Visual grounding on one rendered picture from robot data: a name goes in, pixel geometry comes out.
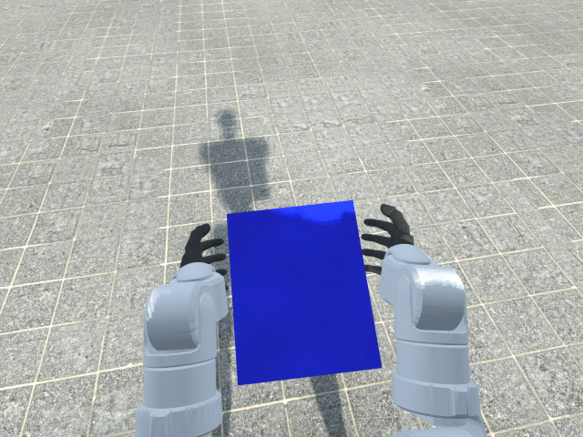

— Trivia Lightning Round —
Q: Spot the robot left forearm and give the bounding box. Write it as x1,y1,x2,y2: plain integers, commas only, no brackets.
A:
135,262,229,437

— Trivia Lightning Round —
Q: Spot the right robot hand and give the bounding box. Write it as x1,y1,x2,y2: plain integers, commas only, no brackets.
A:
361,204,414,275

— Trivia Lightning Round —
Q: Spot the left robot hand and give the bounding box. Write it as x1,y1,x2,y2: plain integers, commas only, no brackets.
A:
180,223,228,290

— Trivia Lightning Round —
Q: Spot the robot right forearm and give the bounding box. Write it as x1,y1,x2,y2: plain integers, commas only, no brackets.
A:
379,244,487,437

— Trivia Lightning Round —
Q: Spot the carton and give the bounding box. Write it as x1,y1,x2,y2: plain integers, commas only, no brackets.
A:
227,200,382,385

